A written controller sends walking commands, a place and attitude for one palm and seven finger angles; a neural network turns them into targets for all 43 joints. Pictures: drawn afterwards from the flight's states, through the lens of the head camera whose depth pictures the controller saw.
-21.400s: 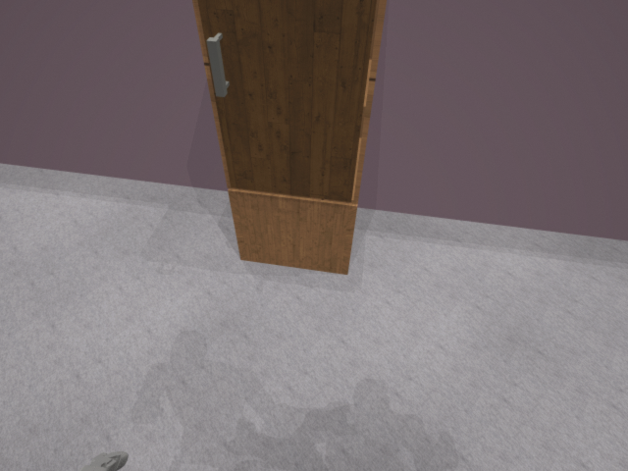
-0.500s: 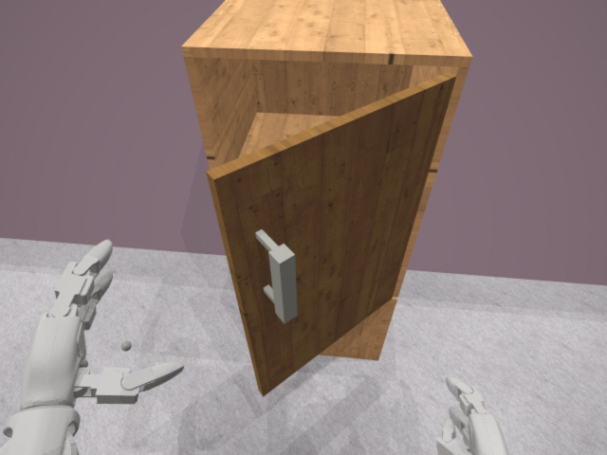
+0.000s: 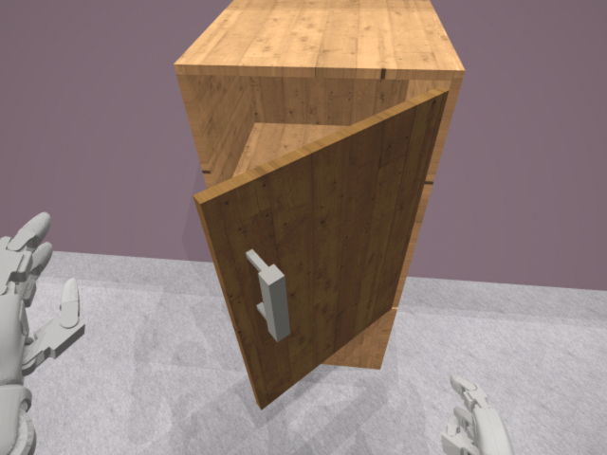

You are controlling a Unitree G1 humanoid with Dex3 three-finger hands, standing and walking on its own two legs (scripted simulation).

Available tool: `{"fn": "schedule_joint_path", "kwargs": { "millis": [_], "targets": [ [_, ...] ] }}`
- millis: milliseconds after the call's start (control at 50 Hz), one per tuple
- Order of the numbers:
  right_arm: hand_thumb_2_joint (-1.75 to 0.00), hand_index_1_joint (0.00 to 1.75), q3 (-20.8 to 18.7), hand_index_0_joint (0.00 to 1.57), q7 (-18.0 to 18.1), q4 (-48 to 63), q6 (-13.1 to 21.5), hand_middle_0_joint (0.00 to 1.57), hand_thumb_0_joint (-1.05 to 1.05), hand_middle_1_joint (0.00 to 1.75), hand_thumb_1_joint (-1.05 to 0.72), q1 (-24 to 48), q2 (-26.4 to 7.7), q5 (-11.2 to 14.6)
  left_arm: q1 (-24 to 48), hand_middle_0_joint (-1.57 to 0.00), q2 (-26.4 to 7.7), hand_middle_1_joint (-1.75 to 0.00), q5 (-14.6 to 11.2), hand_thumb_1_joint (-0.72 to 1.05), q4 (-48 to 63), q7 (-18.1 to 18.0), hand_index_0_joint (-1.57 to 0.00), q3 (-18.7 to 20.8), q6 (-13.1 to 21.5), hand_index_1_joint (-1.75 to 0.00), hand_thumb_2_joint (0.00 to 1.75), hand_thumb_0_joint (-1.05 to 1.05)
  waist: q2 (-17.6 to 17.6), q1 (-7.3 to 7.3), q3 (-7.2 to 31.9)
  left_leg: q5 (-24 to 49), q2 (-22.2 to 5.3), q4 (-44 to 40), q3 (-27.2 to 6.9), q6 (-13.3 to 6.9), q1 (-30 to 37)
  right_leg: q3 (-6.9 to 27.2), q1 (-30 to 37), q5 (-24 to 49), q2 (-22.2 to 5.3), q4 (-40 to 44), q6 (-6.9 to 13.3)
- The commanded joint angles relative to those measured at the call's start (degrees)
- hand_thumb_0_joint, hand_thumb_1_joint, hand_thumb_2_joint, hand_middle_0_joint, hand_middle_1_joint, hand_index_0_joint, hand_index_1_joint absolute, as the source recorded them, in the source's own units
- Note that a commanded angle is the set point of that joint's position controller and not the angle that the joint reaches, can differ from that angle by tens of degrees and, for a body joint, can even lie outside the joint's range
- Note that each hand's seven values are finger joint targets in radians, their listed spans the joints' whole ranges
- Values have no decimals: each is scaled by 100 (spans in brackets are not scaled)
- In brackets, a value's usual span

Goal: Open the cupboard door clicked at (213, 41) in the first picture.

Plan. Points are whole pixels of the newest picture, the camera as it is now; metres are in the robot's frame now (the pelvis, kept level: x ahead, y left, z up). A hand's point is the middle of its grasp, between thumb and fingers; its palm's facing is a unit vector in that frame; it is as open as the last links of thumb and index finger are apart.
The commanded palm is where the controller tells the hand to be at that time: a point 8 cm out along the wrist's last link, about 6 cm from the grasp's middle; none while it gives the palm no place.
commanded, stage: draw the hand back to the body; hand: left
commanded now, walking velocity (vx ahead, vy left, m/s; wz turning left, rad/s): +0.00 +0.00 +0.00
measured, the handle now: (267, 295) +0.30 +0.10 +0.06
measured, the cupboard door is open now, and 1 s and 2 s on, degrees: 44 44 44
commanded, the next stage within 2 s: step back with the hand held close in 0.28 s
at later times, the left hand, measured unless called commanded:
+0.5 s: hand (75, 326) +0.18 +0.26 +0.16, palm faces +0.44 -0.78 -0.44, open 7.4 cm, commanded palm +0.13 +0.29 +0.17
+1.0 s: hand out of the picture +0.10 +0.29 +0.15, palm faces +0.41 -0.75 -0.52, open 7.4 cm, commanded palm +0.03 +0.33 +0.17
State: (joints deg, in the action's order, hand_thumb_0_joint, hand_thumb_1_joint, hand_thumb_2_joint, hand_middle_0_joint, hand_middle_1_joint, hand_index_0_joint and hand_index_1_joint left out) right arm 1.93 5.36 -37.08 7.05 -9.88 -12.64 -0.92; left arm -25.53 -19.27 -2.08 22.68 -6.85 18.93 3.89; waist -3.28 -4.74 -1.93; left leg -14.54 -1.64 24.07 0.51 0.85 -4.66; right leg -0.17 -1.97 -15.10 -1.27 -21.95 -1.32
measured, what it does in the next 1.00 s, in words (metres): shifts its weight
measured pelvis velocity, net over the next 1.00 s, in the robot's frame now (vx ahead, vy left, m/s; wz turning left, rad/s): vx -0.11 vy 0.03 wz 0.00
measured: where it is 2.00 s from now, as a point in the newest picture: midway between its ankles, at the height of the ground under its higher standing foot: outside the picture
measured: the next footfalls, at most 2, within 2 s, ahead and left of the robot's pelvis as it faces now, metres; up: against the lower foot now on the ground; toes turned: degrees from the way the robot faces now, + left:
right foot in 1.44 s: -0.24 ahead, -0.08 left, +0.00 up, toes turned +1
left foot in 1.62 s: -0.19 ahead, +0.17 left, +0.00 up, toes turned +2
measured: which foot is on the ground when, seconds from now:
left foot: down 0.00-1.00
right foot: down 0.00-1.00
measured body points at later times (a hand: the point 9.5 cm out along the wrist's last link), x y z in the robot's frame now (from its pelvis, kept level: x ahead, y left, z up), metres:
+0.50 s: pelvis -0.01 -0.01 +0.00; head -0.03 -0.02 +0.45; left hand +0.15 +0.30 +0.18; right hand +0.18 -0.23 -0.08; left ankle -0.01 +0.13 -0.74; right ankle -0.03 -0.13 -0.74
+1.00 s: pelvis -0.11 +0.03 -0.02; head -0.08 +0.04 +0.43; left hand +0.07 +0.33 +0.18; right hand +0.08 -0.20 -0.09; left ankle -0.01 +0.13 -0.74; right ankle -0.03 -0.13 -0.74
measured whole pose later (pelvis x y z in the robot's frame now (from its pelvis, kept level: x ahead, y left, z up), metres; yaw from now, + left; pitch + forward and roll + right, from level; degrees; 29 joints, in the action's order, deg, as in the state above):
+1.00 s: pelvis -0.11 +0.03 -0.02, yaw +0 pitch -2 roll -2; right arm 0.2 4.9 -30.5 3.1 -10.4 -11.9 0.6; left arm -30.3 -24.3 0.0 29.5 -8.0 25.1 11.6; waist -0.3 -0.5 -5.5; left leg -9.6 -0.6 33.3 1.4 -2.3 -21.9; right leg 2.3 -18.6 -9.5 -1.6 -30.0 -3.1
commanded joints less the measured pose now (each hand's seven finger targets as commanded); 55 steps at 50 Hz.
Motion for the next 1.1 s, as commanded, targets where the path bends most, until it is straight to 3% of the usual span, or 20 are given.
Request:
{"fn": "schedule_joint_path", "kwargs": {
  "millis": [0,60,120,200,360,380,400,420,460,500,560,640,740,820,880,920,980,1000,1040,1080],
  "targets": [
    [-90,30,-283,20,23,885,251,20,0,30,-90,674,-591,-13,394,-20,-821,-30,-15,90,1023,-9,-20,436,315,-30,90,0,81,65,424,1820,16,-279,186,-185,311,-211,-248,1687,138,337,159],
    [-90,30,-306,20,31,900,239,20,0,30,-90,691,-596,-29,429,-20,-1016,-30,-26,90,1110,-20,-20,612,344,-30,90,0,311,20,624,1847,41,-257,195,-214,346,-188,-140,1812,140,341,145],
    [-90,30,-295,20,48,883,236,20,0,30,-90,732,-555,-21,484,-20,-1062,-30,-10,90,1165,-30,-20,646,364,-30,90,0,11,19,552,1781,65,-270,224,-198,352,-172,-175,1755,127,371,155],
    [-90,30,-290,20,65,860,267,20,0,30,-90,767,-539,-15,523,-20,-1045,-30,-16,90,1174,-27,-20,625,390,-30,90,0,-85,37,404,1581,64,-296,232,-188,349,-151,-282,1550,132,470,155],
    [-90,30,-329,20,63,822,288,20,0,30,-90,763,-556,-22,434,-20,-999,-30,-43,90,911,18,-20,631,432,-30,90,0,172,31,292,1390,66,-332,249,-221,327,-128,-369,1369,149,580,123],
    [-90,30,-322,20,80,834,311,20,0,30,-90,830,-571,-3,968,-20,-1325,-30,-55,90,1397,-20,-20,839,499,-30,90,0,51,20,479,1340,77,-326,222,-218,391,-104,-300,1312,135,600,134],
    [-90,30,-280,20,68,1025,179,20,0,30,-90,727,-690,72,1129,-20,-1842,-30,-44,90,1370,-42,-20,1374,683,-30,90,0,264,361,-172,1028,24,-57,133,-281,-69,323,-1165,1581,-104,909,132],
    [-90,30,-295,20,55,939,59,20,0,30,-90,736,-596,42,543,-20,-1445,-30,-28,90,983,16,-20,1088,694,-30,90,0,551,358,16,992,31,68,65,-280,-82,252,-1119,1647,-206,841,143],
    [-90,30,-328,20,20,1052,-60,20,0,30,-90,764,-639,45,296,-20,-1276,-30,-5,90,1063,59,-20,878,668,-30,90,0,488,372,126,1108,30,162,131,-249,-75,281,-1183,1823,-270,784,150],
    [-90,30,-359,20,35,1104,-125,20,0,30,-90,716,-655,35,0,-20,-1247,-30,-11,90,1148,38,-20,890,734,-30,90,0,33,371,493,1543,-44,88,137,-229,-43,175,-1003,2086,-278,511,142],
    [-90,30,-431,20,29,1261,-229,20,0,30,-90,666,-668,69,-374,-20,-1330,-30,-29,90,1349,8,-20,1007,723,-30,90,0,179,364,1049,2311,-151,142,167,-212,88,81,-787,2638,-210,197,75],
    [-90,30,-485,20,35,1411,-355,20,0,30,-90,693,-651,110,-591,-20,-1496,-30,-54,90,1598,-50,-20,1203,722,-30,90,0,353,353,1258,2489,-221,141,106,-192,-99,63,-697,2717,-165,-27,40],
    [-90,30,-512,20,43,1490,-370,20,0,30,-90,677,-667,123,-685,-20,-1524,-30,-42,90,1749,-128,-20,1290,809,-30,90,0,9,344,1013,1752,-308,-89,-12,-230,-668,98,-787,1864,-65,-189,24],
    [-90,30,-511,20,39,1523,-270,20,0,30,-90,627,-730,123,-616,-20,-1465,-30,32,90,1754,-186,-20,1311,950,-30,90,0,-306,376,627,-131,-462,-568,-264,-366,-1700,83,-615,833,41,-472,14],
    [-90,30,-535,20,33,1553,-171,20,0,30,-90,611,-802,126,-518,-20,-1415,-30,140,90,1770,-210,-20,1357,1072,-30,90,0,-637,379,485,-1567,-627,-911,-521,-538,-2712,50,-125,511,167,-895,-16],
    [-90,30,-546,20,26,1552,-93,20,0,30,-90,524,-806,137,-404,-20,-1362,-30,193,90,1733,-226,-20,1355,1134,-30,90,0,-470,398,393,-2082,-684,-847,-574,-602,-3141,103,-53,258,180,-1048,-26],
    [-90,30,-573,20,11,1508,16,20,0,30,-90,444,-814,113,-236,-20,-1433,-30,235,90,1851,-243,-20,1404,1216,-30,90,0,-270,438,356,-2310,-507,-400,-515,-553,-2975,371,-603,-508,62,-656,61],
    [-90,30,-563,20,2,1486,51,20,0,30,-90,384,-760,114,-225,-20,-1397,-30,227,90,1918,-244,-20,1346,1247,-30,90,0,-10,462,352,-2196,-371,-97,-452,-477,-2665,520,-1026,-843,-43,-380,139],
    [-90,30,-549,20,-6,1342,94,20,0,30,-90,254,-699,102,-230,-20,-1465,-30,181,90,2033,-288,-20,1315,1308,-30,90,0,479,518,371,-1594,-19,1067,-173,-230,-1462,946,-2533,-1625,-481,339,407],
    [-90,30,-518,20,-19,1126,82,20,0,30,-90,179,-619,71,-200,-20,-1463,-30,117,90,2075,-344,-20,1256,1310,-30,90,0,854,571,509,-941,159,1890,-26,-78,-449,1046,-3505,-1519,-859,534,619]
  ]
}}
